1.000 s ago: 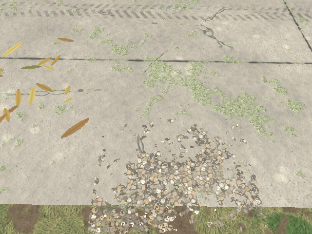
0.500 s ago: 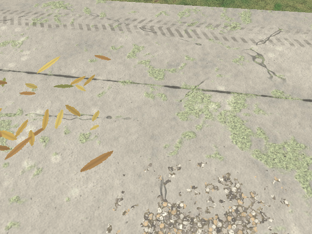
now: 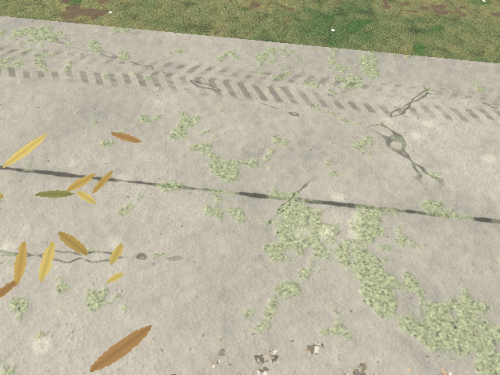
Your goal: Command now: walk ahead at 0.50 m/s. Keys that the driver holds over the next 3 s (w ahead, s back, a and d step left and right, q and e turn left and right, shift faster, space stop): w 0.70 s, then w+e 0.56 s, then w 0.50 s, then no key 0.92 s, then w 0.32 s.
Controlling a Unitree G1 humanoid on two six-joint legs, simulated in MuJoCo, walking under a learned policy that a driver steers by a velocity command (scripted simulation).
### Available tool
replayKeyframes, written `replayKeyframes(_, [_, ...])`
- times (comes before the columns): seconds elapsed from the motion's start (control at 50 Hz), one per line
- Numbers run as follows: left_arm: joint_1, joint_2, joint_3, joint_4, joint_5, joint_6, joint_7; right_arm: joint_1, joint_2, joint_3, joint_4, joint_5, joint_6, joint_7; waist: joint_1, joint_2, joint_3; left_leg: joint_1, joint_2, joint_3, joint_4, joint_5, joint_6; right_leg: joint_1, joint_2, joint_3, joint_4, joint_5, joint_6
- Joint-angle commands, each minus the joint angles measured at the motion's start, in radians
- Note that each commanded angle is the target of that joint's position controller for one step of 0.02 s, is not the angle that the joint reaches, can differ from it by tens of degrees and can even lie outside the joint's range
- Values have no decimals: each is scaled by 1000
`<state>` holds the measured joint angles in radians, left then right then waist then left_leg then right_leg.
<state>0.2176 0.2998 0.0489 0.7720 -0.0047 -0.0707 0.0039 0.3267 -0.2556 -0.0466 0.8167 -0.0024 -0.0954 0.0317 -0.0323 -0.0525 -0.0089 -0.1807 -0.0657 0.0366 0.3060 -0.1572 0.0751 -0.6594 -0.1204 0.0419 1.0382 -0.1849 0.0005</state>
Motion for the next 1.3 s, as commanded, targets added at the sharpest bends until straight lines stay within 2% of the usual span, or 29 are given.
replayKeyframes(0.02, [0, 33, 10, -58, 6, -5, 2, -36, -138, -30, -49, 4, -16, -15, 34, 106, 22, 9, 260, -178, -169, 247, 169, -53, -25, 15, -123, 155, 12])
replayKeyframes(0.1, [-141, 8, 0, -95, -2, -17, -15, 28, -163, -32, -14, 14, -4, -25, -22, 103, 49, 58, 250, -135, -170, 194, 139, -22, 9, -15, -352, 291, 2])
replayKeyframes(0.2, [-262, 19, -2, -155, -13, -31, -45, 97, -180, -35, 35, 21, 19, -31, -55, 111, 83, 202, 312, -161, -102, 192, 127, -43, 38, -22, -479, 203, -29])
replayKeyframes(0.26, [-204, 49, 8, -152, -10, -38, -53, 74, -199, -42, 44, 23, 32, -37, -5, 137, 42, 242, 322, -159, -7, 378, 97, 92, 78, -54, -528, 101, -70])
replayKeyframes(0.28, [-109, 73, 23, -126, -6, -39, -49, 52, -202, -41, 42, 23, 37, -38, 53, 135, -15, 227, 288, -126, 104, 540, 77, 239, 113, -86, -560, 109, -93])
replayKeyframes(0.3, [54, 125, 48, -80, -2, -38, -39, 48, -178, -31, 34, 15, 38, -39, 121, 110, -128, 139, 231, -82, 302, 568, 47, 489, 95, -68, -545, 150, -129])
replayKeyframes(0.32, [209, 218, 70, -60, 17, -35, -29, 105, -101, -5, 3, -1, 24, -37, 139, -49, -296, -188, 130, -23, 674, 263, -11, 881, -148, 250, -517, 159, -241])
replayKeyframes(0.34, [256, 222, 69, -41, 7, -28, -35, 181, -31, 18, 17, 4, 2, -29, 120, -243, -398, -466, 1, -99, 910, -410, -42, 1072, -286, 639, -662, -9, -336])
replayKeyframes(0.36, [234, 140, 46, -45, -2, -27, -33, 98, -144, -10, 11, 30, -12, -22, 142, -140, -306, -572, 63, -171, 1008, -398, -29, 1007, -256, 612, -707, -116, -292])
replayKeyframes(0.38, [150, 119, 36, -56, -7, -25, -30, 8, -167, -17, -18, 42, -18, -20, 122, -83, -166, -607, 114, -132, 994, -301, -21, 856, -227, 469, -730, -70, -257])
replayKeyframes(0.4, [82, 101, 30, -66, 0, -23, -32, -39, -155, -17, -26, 29, -18, -24, 94, -9, -94, -569, 154, -111, 943, -216, -25, 714, -186, 371, -761, 17, -242])
replayKeyframes(0.42, [39, 75, 23, -71, 8, -25, -36, -44, -142, -21, -25, 17, -9, -27, 59, 0, -48, -518, 183, -110, 889, -163, -31, 608, -148, 297, -797, 89, -233])
replayKeyframes(0.5, [25, 77, 27, -43, 7, -46, -38, -11, -88, -19, -14, 12, 29, -35, 5, -25, -14, -443, 207, -100, 786, -61, -62, 473, -100, 156, -891, 206, -249])
replayKeyframes(0.56, [73, 97, 33, -11, 6, -40, -24, -116, -80, -19, -46, 3, 29, -37, 28, -3, 21, -519, 213, -98, 629, 81, -82, 503, -92, 102, -914, 247, -243])
replayKeyframes(0.64, [122, 116, 37, 22, -3, -28, -11, -246, -56, -9, -76, 8, 16, -24, 74, -6, 48, -486, 182, -69, 394, 244, -80, 531, -67, 36, -921, 214, -209])
replayKeyframes(0.74, [196, 129, 43, 76, -17, -8, -4, -378, -66, -7, -131, 19, 1, 0, 110, -8, 88, -476, 151, -69, 248, 198, -61, 636, -119, 68, -865, 187, -202])
replayKeyframes(0.8, [169, 152, 53, 81, -22, 6, 4, -328, -105, -20, -127, 18, -15, 8, 61, -33, 58, -354, 122, -64, 189, 101, -36, 666, -140, 114, -782, 255, -178])
replayKeyframes(0.82, [145, 155, 52, 77, -22, 10, 6, -247, -126, -33, -105, 16, -20, 4, 10, -33, 16, -228, 96, -40, 157, 88, -22, 649, -114, 101, -696, 361, -160])
replayKeyframes(0.84, [144, 123, 40, 73, -14, 11, 5, -96, -176, -58, -60, 11, -22, -6, -54, -11, -89, 2, 105, -43, 162, 101, 7, 581, -51, 62, -517, 410, -130])
replayKeyframes(0.86, [149, 54, 14, 43, 10, 10, 5, 87, -256, -79, -35, -6, -20, -18, -113, 121, -261, 311, 307, -251, 191, 114, 70, 379, 32, 2, -186, 144, -85])
replayKeyframes(0.88, [284, -46, -10, 38, -11, -9, 2, 119, -301, -87, -16, -9, -10, -13, -45, 394, -365, 581, 496, -668, 75, -97, 198, 11, 176, 0, 116, -396, -35])
replayKeyframes(0.9, [233, 70, 16, 55, -34, -18, 2, 101, -197, -62, -30, -3, -11, -13, -81, 273, -302, 508, 469, -687, 11, -228, 163, -76, 124, 111, 233, -392, -40])
replayKeyframes(0.92, [149, 115, 32, 29, -46, -20, 2, 34, -152, -48, -36, 3, -13, -16, -72, 217, -175, 387, 445, -538, -8, -223, 123, -119, 82, 97, 248, -297, -50])
replayKeyframes(0.94, [110, 103, 33, 23, -40, -16, 7, -41, -130, -39, -42, 1, -15, -15, -38, 151, -108, 256, 410, -435, -38, -139, 104, -80, 38, 78, 218, -210, -46])
replayKeyframes(0.96, [97, 92, 39, 21, -27, -8, 9, -92, -102, -33, -41, -2, -17, -13, -12, 151, -54, 159, 376, -349, -73, -72, 97, -46, 10, 78, 173, -149, -42])
replayKeyframes(1.0, [129, 56, 42, 28, -31, 17, 4, -134, -80, -31, -31, -11, -27, -15, 29, 178, -23, 57, 337, -221, -131, 17, 89, 39, -17, 74, 138, -87, -36])
replayKeyframes(1.08, [75, 27, 44, -4, -23, 46, 5, -118, -115, -46, 4, -15, -35, -28, 38, 122, 31, 41, 338, -73, -175, 160, 106, -35, -24, 83, 59, 33, -16])
replayKeyframes(1.16, [-19, 13, 38, -35, -18, 38, -14, -100, -141, -52, 23, -14, -21, -43, 14, 108, 59, 84, 321, 45, -186, 203, 91, -50, -13, 44, -149, 197, -11])
replayKeyframes(1.3, [-214, -7, 21, -132, -16, 36, -54, -1, -185, -68, 73, 16, 19, -46, -47, 89, 124, 256, 376, 133, -128, 300, 76, -56, 18, -66, -372, 120, -60])
